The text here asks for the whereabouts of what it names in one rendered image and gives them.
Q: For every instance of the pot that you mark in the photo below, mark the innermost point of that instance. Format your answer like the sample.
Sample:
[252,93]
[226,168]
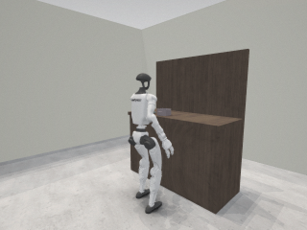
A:
[164,112]

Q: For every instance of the right robot forearm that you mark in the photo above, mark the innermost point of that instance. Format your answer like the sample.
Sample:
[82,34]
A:
[158,129]

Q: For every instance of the humanoid robot torso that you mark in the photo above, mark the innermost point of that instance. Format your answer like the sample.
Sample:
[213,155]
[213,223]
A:
[139,111]

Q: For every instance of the right robot hand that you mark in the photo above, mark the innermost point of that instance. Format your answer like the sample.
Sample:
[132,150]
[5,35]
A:
[166,144]

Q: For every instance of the robot right upper arm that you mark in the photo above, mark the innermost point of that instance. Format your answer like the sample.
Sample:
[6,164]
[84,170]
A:
[151,106]

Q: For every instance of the table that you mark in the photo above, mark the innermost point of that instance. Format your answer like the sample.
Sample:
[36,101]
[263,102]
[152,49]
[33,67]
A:
[207,96]

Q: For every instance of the robot right thigh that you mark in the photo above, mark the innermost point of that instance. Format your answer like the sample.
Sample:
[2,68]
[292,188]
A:
[151,144]

